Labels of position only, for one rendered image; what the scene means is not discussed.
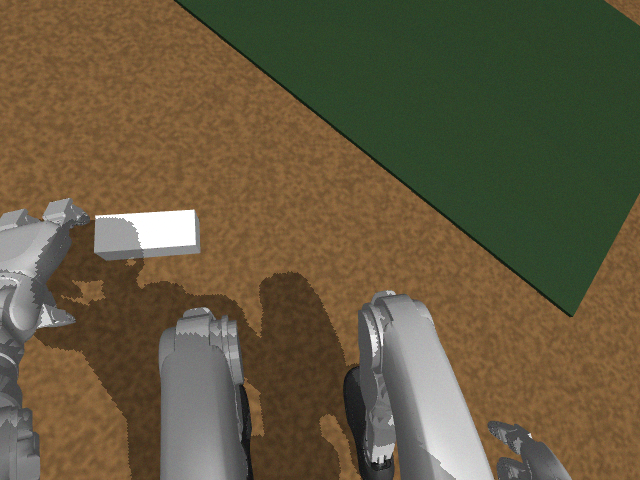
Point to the right robot foot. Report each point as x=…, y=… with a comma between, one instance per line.
x=355, y=413

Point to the right robot hand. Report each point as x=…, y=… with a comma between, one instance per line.
x=539, y=462

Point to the carton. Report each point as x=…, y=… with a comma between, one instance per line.
x=150, y=234

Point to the left robot hand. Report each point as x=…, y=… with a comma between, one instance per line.
x=36, y=248

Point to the left robot arm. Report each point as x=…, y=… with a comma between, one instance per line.
x=21, y=300

